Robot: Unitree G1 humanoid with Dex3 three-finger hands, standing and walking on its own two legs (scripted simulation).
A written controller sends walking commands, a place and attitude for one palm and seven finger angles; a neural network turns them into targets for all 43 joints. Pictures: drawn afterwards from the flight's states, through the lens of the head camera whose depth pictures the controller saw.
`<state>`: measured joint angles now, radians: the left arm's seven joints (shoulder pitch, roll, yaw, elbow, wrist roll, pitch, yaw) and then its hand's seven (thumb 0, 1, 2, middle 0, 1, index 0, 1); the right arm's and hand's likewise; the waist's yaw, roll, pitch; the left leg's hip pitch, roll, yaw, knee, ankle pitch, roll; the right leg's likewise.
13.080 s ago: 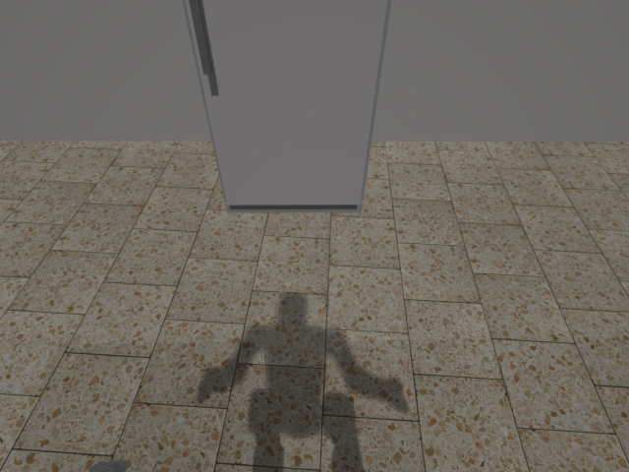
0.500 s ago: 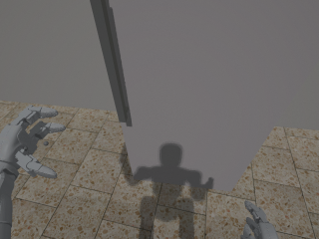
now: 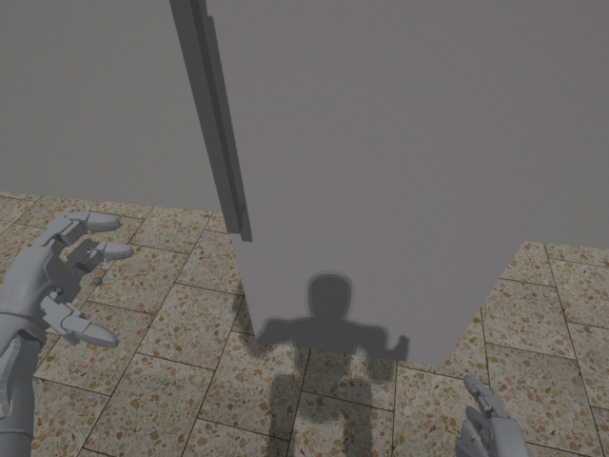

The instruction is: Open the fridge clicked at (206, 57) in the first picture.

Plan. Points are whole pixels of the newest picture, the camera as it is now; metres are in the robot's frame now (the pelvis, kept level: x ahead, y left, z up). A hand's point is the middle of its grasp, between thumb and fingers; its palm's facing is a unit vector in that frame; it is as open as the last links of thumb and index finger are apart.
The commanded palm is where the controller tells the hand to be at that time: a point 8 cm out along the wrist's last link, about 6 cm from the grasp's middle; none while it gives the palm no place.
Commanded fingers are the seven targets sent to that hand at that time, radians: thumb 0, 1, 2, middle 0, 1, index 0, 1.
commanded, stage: move the hooked fingers beside the handle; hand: left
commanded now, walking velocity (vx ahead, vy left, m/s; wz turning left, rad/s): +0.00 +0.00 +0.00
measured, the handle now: (218, 125) +0.54 +0.19 +0.17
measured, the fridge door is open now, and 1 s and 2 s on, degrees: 0 0 0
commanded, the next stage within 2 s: none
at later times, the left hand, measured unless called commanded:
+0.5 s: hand (125, 245) +0.33 +0.26 +0.12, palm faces -0.01 -1.00 -0.04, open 14.0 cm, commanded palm +0.30 +0.31 +0.12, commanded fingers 0.00 -0.50 0.30 -0.30 -1.20 -0.30 -1.20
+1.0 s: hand (151, 207) +0.40 +0.26 +0.12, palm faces -0.03 -1.00 -0.01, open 14.0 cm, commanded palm +0.38 +0.32 +0.11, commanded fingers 0.00 -0.50 0.30 -0.30 -1.20 -0.30 -1.20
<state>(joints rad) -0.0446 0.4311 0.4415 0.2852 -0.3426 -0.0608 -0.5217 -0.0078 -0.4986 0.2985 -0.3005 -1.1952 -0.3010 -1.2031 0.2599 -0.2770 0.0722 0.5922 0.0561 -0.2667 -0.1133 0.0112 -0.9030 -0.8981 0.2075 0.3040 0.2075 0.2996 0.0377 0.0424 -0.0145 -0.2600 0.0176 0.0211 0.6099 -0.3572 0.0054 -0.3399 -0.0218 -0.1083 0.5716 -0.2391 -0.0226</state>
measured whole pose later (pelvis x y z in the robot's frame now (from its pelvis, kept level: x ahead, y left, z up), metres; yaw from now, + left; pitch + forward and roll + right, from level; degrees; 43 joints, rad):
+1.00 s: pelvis +0.00 +0.00 -0.01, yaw -1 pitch +8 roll +0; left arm -0.60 0.56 0.44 0.92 -0.23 -0.19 -0.51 -0.01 -0.50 0.30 -0.30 -1.20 -0.30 -1.20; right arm 0.35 -0.31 0.06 0.61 0.05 -0.14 -0.09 0.01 -0.90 -0.90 0.21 0.30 0.21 0.30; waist -0.05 0.01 -0.04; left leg -0.45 0.02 0.04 0.69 -0.37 0.01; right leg -0.53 -0.02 -0.09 0.64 -0.24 -0.02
